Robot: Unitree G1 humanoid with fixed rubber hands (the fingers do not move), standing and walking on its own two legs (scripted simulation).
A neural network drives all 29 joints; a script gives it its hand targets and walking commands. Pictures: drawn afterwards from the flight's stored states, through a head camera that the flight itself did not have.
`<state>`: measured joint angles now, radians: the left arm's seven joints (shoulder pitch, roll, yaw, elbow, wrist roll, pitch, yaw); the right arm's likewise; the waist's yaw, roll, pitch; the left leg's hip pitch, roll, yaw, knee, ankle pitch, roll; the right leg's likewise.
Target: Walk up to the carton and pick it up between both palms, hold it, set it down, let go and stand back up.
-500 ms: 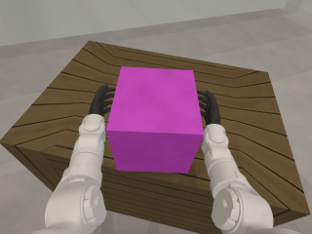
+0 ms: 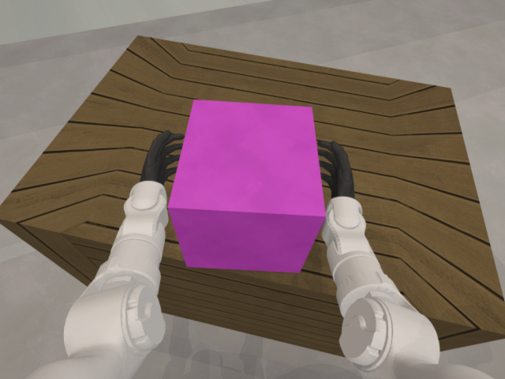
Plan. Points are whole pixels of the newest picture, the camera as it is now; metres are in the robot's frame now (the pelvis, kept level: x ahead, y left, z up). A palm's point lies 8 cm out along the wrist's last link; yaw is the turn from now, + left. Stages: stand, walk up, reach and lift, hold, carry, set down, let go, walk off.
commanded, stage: set down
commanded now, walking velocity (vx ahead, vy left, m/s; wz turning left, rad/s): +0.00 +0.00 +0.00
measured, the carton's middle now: (248, 188) +0.44 +0.04 -0.01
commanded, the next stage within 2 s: none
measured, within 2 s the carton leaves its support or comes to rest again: neither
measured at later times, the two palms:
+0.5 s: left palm (154, 181) +0.41 +0.20 +0.04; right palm (339, 193) +0.40 -0.11 +0.04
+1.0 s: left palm (154, 180) +0.41 +0.20 +0.04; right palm (338, 194) +0.40 -0.11 +0.04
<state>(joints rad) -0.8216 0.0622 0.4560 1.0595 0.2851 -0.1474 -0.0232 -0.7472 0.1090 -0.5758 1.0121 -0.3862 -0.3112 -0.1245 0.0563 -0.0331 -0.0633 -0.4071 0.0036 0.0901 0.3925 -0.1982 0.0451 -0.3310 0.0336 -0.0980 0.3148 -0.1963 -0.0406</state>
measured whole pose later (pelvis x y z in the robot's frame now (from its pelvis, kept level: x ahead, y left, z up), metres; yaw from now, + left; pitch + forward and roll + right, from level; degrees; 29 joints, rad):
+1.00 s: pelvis -0.01 +0.01 +0.00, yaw +1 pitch +14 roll -1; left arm -0.86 0.04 0.56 1.06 0.41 -0.22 -0.04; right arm -0.78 0.14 -0.74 1.00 -0.50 -0.35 -0.07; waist 0.03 -0.06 -0.07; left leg -0.49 0.00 0.09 0.43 -0.20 0.06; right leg -0.40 0.02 -0.11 0.35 -0.20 -0.03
